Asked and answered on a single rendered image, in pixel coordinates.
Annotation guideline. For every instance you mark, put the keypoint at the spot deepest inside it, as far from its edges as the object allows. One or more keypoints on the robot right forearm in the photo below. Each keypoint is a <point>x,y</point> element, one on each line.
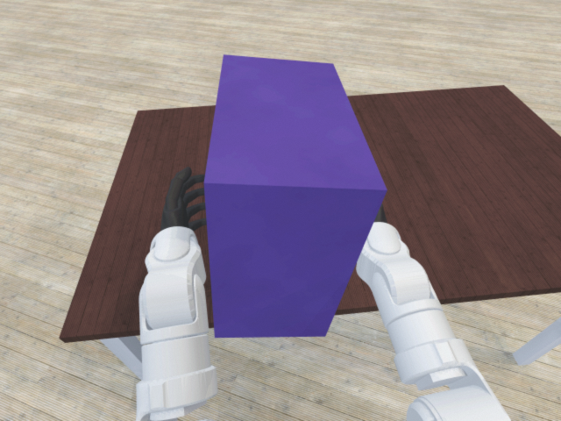
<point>427,351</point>

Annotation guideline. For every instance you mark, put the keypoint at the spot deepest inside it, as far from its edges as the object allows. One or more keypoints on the table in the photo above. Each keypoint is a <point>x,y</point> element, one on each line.
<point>473,180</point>

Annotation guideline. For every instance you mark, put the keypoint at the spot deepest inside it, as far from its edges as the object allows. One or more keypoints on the robot right hand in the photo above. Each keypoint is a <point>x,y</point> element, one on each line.
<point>381,217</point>

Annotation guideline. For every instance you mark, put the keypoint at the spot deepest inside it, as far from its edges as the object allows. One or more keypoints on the robot left hand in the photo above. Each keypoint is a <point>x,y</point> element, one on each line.
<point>175,212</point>

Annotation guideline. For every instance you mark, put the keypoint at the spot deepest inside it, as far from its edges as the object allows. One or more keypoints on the right robot upper arm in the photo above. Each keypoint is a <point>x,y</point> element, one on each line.
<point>471,403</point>

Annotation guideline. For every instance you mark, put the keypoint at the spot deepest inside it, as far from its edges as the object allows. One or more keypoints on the carton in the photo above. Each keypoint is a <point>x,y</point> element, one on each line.
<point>291,193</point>

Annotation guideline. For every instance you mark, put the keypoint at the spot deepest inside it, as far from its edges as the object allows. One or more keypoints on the robot left forearm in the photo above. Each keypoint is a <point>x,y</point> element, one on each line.
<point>177,375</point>

